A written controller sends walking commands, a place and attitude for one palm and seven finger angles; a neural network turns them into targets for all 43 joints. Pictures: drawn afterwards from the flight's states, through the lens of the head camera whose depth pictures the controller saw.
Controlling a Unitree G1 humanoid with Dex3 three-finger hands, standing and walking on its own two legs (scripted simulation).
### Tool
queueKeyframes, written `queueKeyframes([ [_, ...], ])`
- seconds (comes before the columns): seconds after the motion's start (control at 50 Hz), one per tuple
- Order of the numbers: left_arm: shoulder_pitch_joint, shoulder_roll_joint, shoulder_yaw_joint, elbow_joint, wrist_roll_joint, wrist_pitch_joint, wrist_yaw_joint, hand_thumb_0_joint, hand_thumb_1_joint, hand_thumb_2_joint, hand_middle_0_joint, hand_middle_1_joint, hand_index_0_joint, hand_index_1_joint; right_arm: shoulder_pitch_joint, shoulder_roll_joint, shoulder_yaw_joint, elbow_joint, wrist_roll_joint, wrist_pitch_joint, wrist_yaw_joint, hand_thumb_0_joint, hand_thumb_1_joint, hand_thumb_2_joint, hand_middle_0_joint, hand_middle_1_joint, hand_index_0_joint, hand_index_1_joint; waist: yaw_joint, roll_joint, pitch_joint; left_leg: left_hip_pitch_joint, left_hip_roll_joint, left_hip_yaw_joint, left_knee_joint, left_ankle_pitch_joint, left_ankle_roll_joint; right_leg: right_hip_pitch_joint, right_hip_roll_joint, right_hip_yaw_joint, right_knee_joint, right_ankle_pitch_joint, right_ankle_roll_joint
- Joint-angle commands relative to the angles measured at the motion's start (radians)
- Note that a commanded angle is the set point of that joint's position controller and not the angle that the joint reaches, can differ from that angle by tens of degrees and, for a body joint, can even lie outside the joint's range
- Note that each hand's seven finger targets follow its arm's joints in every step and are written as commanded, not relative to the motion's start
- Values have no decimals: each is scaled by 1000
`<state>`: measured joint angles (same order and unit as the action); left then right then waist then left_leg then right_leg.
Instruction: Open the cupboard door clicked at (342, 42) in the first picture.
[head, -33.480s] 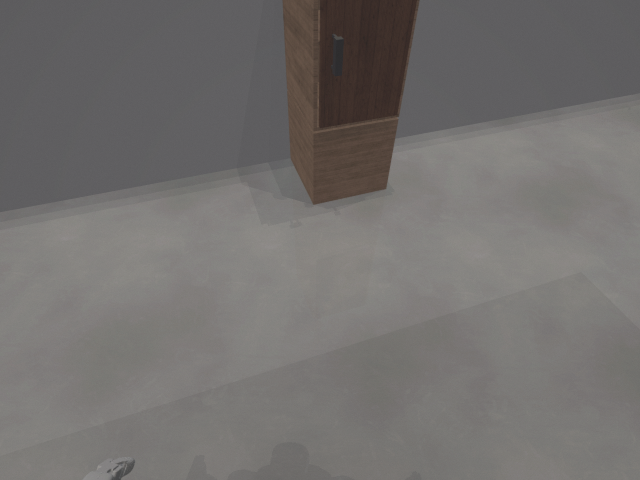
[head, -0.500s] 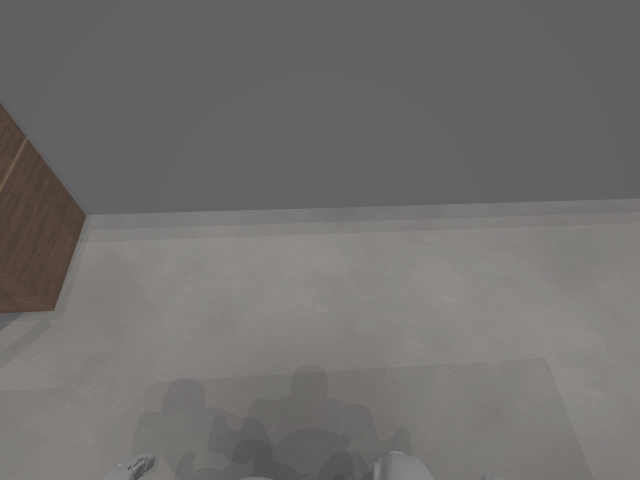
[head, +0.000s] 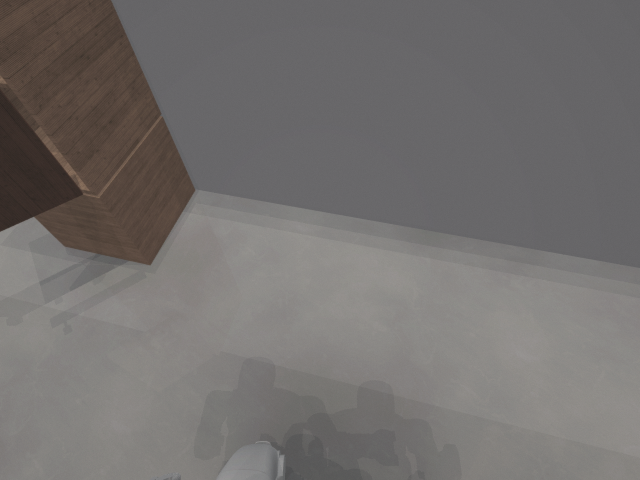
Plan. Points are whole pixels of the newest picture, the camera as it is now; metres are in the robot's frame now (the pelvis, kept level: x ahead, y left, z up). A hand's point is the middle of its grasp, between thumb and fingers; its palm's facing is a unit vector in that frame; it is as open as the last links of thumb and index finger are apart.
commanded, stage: turn to face it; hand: left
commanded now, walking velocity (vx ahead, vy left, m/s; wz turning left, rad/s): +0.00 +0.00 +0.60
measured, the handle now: out of the picture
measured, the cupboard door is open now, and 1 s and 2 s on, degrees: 50 50 50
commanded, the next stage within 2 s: take the last steps up to it in 0.96 s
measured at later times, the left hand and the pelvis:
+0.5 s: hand out of the picture +0.08 +0.26 -0.16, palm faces +0.28 -0.93 -0.24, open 7.4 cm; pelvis +0.03 +0.03 +0.00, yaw +16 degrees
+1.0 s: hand out of the picture +0.01 +0.16 -0.16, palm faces +0.55 -0.79 -0.26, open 7.3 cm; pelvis +0.07 -0.03 +0.00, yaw +34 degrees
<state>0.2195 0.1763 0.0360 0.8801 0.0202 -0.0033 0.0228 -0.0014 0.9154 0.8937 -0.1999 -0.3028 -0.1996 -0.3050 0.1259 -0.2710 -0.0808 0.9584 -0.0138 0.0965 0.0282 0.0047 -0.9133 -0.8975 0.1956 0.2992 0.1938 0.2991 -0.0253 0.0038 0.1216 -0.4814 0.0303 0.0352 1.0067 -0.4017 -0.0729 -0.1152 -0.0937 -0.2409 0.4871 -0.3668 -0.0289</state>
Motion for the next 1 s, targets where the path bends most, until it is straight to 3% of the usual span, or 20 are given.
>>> queueKeyframes([
  [0.0,86,206,58,-30,6,-9,13,0,900,900,-200,-300,-200,-300,-112,-25,7,-112,0,-39,1,0,-900,-900,200,300,200,300,61,-194,-109,-42,-2,52,-161,-15,17,147,-268,121,-42,831,-66],
  [0.06,70,242,69,-33,7,-9,7,0,900,900,-200,-300,-200,-300,-87,-36,9,-125,0,-51,-1,0,-900,-900,200,300,200,300,44,-196,-129,73,-30,95,-283,-2,46,101,-290,89,25,857,-64],
  [0.1,39,251,73,-32,0,-10,-1,0,900,900,-200,-300,-200,-300,31,-77,-4,-104,-7,-61,-3,0,-900,-900,200,300,200,300,-27,-149,-196,284,-54,95,-465,154,72,21,-259,28,227,815,-8],
  [0.12,14,231,69,-53,-9,-7,-7,0,900,900,-200,-300,-200,-300,134,-156,-26,-80,-13,-70,-6,0,-900,-900,200,300,200,300,-89,25,-268,489,71,-66,-539,429,132,-167,-194,-1,442,519,47],
  [0.14,-25,153,45,-105,-19,-1,-13,0,900,900,-200,-300,-200,-300,202,-271,-52,-76,-14,-77,-15,0,-900,-900,200,300,200,300,-112,319,-282,592,373,-497,-588,906,304,-466,-24,48,706,-291,120],
  [0.16,-71,186,44,-127,-10,17,-2,0,900,900,-200,-300,-200,-300,229,-281,-46,-59,0,-69,-24,0,-900,-900,200,300,200,300,-107,175,-317,577,422,-504,-584,951,368,-489,-22,219,778,-319,99],
  [0.18,-82,182,48,-125,-8,24,1,0,900,900,-200,-300,-200,-300,171,-260,-42,-77,-2,-70,-33,0,-900,-900,200,300,200,300,-76,102,-254,504,385,-425,-610,773,349,-504,-49,232,767,-267,100],
  [0.22,-78,179,55,-82,-3,29,-4,0,900,900,-200,-300,-200,-300,53,-197,-23,-120,-9,-77,-47,0,-900,-900,200,300,200,300,-27,131,-184,363,274,-352,-647,597,282,-479,-44,257,757,-128,117],
  [0.28,-13,176,58,-44,4,41,-15,0,900,900,-200,-300,-200,-300,11,-164,-9,-125,-4,-87,-44,0,-900,-900,200,300,200,300,23,110,-151,300,183,-261,-686,499,219,-442,-24,253,728,7,125],
  [0.5,-143,152,46,-104,-4,29,-11,0,900,900,-200,-300,-200,-300,98,-160,-29,-91,-11,-84,-40,0,-900,-900,200,300,200,300,-8,152,-166,303,162,-389,-647,471,248,-368,45,249,398,-51,133],
  [0.56,-110,144,43,-102,-13,23,-7,0,900,900,-200,-300,-200,-300,86,-162,-36,-94,-12,-76,-41,0,-900,-900,200,300,200,300,2,175,-195,273,145,-425,-601,554,236,-242,90,235,244,-62,114],
  [0.6,-38,156,48,-84,-15,13,-2,0,900,900,-200,-300,-200,-300,51,-152,-40,-103,-5,-73,-41,0,-900,-900,200,300,200,300,41,155,-212,195,113,-420,-538,546,204,-82,101,231,61,62,107],
  [0.62,16,178,56,-72,-15,3,2,0,900,900,-200,-300,-200,-300,46,-126,-36,-109,2,-73,-40,0,-900,-900,200,300,200,300,68,92,-240,105,70,-401,-476,434,161,72,54,269,-100,167,99],
  [0.64,48,259,72,-63,-1,-7,11,0,900,900,-200,-300,-200,-300,62,-63,-29,-117,14,-77,-34,0,-900,-900,200,300,200,300,78,-154,-272,-83,-42,-254,-303,110,81,252,-180,473,-197,233,38],
  [0.66,42,309,74,-67,6,-5,15,0,900,900,-200,-300,-200,-300,54,-53,-27,-134,9,-77,-35,0,-900,-900,200,300,200,300,78,-311,-239,-158,-133,-99,-50,-239,25,180,-409,649,-194,437,-85],
  [0.68,24,277,59,-70,0,-4,17,0,900,900,-200,-300,-200,-300,61,-89,-32,-121,-2,-68,-32,0,-900,-900,200,300,200,300,60,-198,-206,-122,-73,-137,121,-215,34,61,-398,561,-166,493,-130],
  [0.7,-45,206,48,-76,-4,-7,22,0,900,900,-200,-300,-200,-300,77,-79,-36,-92,-6,-54,-29,0,-900,-900,200,300,200,300,17,-209,-165,-131,-47,-148,195,-143,29,26,-328,471,-164,529,-109],
  [0.76,-58,160,32,-78,-12,-11,13,0,900,900,-200,-300,-200,-300,70,-56,-23,-63,-5,-38,-15,0,-900,-900,200,300,200,300,-2,-209,-110,-145,-24,-81,252,2,2,32,-197,266,-117,709,-54],
  [0.84,44,175,43,-43,-6,-17,16,0,900,900,-200,-300,-200,-300,0,-29,-6,-65,-2,-38,-13,0,-900,-900,200,300,200,300,40,-162,-137,-132,-17,-36,100,-1,-7,147,-208,214,-91,806,-60],
  [0.98,131,204,49,15,8,-16,12,0,900,900,-200,-300,-200,-300,-86,-5,21,-73,3,-52,-14,0,-900,-900,200,300,200,300,73,-222,-116,12,-38,40,-202,-38,28,134,-231,186,-36,934,-80],
])
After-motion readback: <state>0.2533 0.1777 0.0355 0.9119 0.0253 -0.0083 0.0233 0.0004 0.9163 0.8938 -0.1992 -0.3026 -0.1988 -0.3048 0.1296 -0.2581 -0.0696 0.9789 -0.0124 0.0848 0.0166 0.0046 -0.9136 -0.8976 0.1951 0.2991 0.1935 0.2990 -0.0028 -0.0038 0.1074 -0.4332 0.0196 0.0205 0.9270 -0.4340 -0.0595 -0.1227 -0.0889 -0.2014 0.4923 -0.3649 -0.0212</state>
